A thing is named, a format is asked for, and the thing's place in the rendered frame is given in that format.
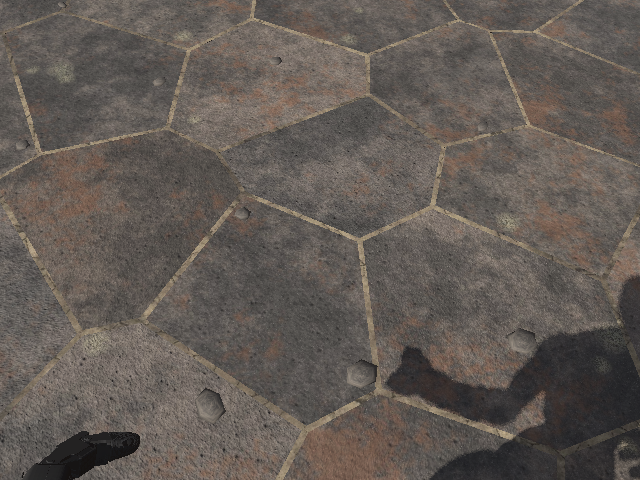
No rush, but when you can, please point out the left robot hand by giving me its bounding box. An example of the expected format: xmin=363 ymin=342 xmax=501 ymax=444
xmin=21 ymin=431 xmax=140 ymax=480

